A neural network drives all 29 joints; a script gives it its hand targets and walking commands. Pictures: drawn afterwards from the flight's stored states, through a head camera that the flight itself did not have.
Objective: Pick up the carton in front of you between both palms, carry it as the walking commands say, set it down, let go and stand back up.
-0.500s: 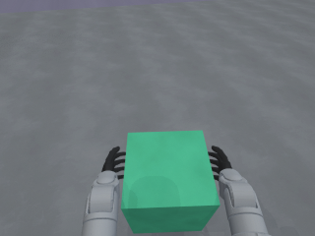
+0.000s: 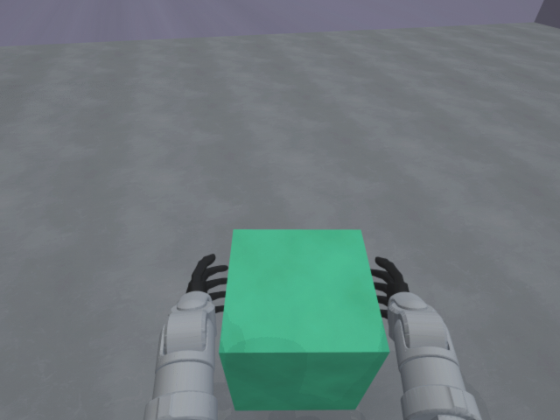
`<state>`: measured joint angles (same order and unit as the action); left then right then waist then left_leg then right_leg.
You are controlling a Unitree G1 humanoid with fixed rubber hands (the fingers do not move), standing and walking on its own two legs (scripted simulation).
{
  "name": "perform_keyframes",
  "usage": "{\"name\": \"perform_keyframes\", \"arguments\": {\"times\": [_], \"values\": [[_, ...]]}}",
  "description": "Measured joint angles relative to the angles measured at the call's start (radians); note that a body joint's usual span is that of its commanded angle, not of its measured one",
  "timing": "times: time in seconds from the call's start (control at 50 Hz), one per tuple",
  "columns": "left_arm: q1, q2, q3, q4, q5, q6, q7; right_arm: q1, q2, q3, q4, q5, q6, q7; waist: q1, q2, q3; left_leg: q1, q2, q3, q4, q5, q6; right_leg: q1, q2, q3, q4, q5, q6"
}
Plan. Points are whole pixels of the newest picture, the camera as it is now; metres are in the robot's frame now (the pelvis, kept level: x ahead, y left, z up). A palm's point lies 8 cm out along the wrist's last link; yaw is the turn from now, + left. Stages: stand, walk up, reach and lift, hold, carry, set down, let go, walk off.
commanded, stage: set down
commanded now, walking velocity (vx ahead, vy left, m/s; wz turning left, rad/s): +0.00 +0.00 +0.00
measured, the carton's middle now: (296, 322) +0.31 +0.00 -0.04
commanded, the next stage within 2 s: none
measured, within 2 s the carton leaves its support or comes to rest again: neither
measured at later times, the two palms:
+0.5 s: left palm (214, 344) +0.34 +0.15 -0.15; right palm (360, 324) +0.37 -0.14 -0.15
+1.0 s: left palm (216, 353) +0.38 +0.16 -0.28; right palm (338, 329) +0.44 -0.13 -0.28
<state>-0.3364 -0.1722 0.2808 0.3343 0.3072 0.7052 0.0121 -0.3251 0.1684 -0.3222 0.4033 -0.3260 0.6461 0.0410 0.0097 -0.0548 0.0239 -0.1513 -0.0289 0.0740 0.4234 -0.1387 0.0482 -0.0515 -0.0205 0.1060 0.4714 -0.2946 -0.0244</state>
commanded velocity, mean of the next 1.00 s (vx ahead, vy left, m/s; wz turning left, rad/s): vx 0.00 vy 0.00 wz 0.00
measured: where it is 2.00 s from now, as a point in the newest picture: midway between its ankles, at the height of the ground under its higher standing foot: outside the picture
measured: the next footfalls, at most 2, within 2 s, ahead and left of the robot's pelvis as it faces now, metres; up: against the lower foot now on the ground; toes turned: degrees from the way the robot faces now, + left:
none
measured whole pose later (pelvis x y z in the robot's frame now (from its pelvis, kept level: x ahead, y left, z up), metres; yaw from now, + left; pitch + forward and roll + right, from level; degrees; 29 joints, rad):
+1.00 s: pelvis -0.04 -0.05 -0.19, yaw +1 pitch +43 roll -1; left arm -0.85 -0.10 0.56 0.51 0.27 0.29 0.02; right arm -0.95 0.01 -0.35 0.73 -0.20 0.25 -0.05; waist 0.08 -0.06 -0.14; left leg -1.79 0.01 -0.06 1.39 -0.35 -0.04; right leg -1.68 0.09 0.01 1.49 -0.57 -0.01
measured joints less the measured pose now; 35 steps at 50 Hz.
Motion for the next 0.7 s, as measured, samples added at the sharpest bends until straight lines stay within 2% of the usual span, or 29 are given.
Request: {"name": "perform_keyframes", "arguments": {"times": [0.16, 0.28, 0.38, 0.48, 0.58, 0.7], "values": [[-0.153, -0.041, 0.192, 0.152, 0.085, -0.098, -0.011, -0.153, 0.021, -0.159, 0.176, -0.113, -0.108, 0.021, 0.025, -0.005, 0.029, -0.114, -0.007, -0.010, 0.100, -0.035, 0.001, -0.121, 0.007, 0.006, 0.128, -0.053, 0.000], [-0.221, -0.030, 0.228, 0.197, 0.108, -0.245, -0.020, -0.253, 0.005, -0.198, 0.245, -0.146, -0.249, 0.017, 0.039, -0.002, 0.073, -0.351, 0.004, -0.035, 0.223, -0.053, -0.014, -0.352, 0.023, -0.016, 0.257, -0.079, 0.030], [-0.249, 0.000, 0.203, 0.189, 0.072, -0.400, -0.016, -0.298, -0.015, -0.156, 0.241, -0.080, -0.385, -0.017, 0.038, 0.006, 0.102, -0.615, 0.021, -0.070, 0.331, -0.056, -0.035, -0.607, 0.046, -0.050, 0.366, -0.091, 0.038], [-0.256, 0.036, 0.157, 0.157, -0.014, -0.496, -0.004, -0.304, -0.053, -0.054, 0.210, 0.056, -0.470, -0.070, 0.049, 0.002, 0.062, -0.899, 0.042, -0.092, 0.461, -0.079, -0.056, -0.890, 0.073, -0.070, 0.502, -0.120, 0.021], [-0.255, 0.072, 0.128, 0.123, -0.093, -0.513, 0.006, -0.315, -0.074, 0.029, 0.184, 0.164, -0.482, -0.119, 0.057, -0.012, -0.040, -1.125, 0.049, -0.116, 0.592, -0.123, -0.085, -1.122, 0.096, -0.071, 0.639, -0.161, 0.011], [-0.339, 0.076, 0.199, 0.154, -0.077, -0.469, -0.015, -0.404, -0.078, 0.000, 0.224, 0.163, -0.435, -0.125, 0.068, -0.017, -0.121, -1.278, 0.057, -0.119, 0.714, -0.164, -0.092, -1.277, 0.111, -0.074, 0.765, -0.205, 0.005]]}}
